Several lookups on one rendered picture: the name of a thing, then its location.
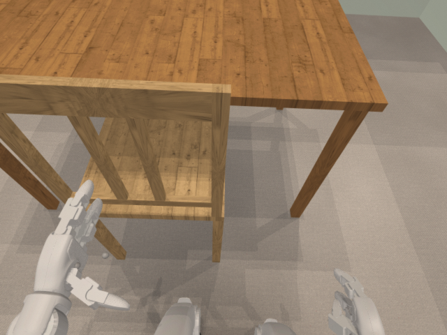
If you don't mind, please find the left robot forearm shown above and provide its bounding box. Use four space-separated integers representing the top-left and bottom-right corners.
6 291 72 335

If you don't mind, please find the chair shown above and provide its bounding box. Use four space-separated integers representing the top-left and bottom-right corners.
0 74 231 262

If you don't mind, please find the right robot hand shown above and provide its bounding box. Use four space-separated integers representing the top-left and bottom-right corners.
328 268 385 335

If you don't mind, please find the left robot hand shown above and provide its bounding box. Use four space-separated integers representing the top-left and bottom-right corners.
34 179 130 311

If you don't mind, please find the robot left shin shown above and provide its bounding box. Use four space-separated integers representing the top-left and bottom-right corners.
177 297 192 304

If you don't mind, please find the table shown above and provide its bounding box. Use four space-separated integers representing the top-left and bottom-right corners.
0 0 388 218

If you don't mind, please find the robot left thigh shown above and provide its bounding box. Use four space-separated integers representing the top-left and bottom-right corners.
154 302 200 335

